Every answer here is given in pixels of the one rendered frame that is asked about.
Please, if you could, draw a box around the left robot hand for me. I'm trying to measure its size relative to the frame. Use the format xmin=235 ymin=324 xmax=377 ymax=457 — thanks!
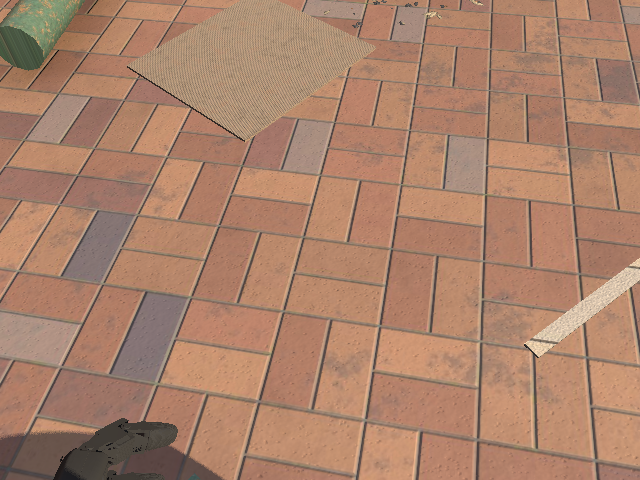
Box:
xmin=53 ymin=418 xmax=178 ymax=480

